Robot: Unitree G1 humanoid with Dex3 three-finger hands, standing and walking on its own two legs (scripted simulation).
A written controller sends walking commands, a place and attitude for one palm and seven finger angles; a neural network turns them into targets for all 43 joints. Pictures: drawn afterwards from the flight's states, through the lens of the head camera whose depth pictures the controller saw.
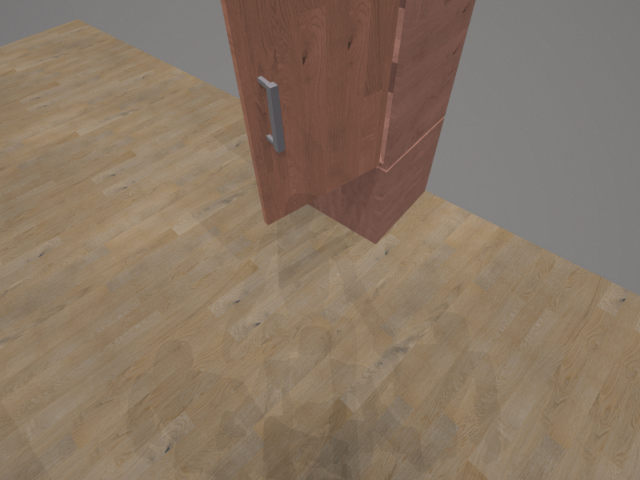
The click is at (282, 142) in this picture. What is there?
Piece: cupboard door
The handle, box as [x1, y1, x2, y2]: [257, 76, 284, 152]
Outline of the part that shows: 260,76 257,78 258,82 266,88 272,129 272,135 271,136 269,134 266,135 266,137 274,146 274,148 279,152 284,149 277,85 273,82 270,83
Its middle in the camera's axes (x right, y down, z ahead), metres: -0.11 -0.26 +0.82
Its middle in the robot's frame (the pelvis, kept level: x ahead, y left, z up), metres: +0.79 +0.15 +0.00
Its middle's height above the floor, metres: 0.78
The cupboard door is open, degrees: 76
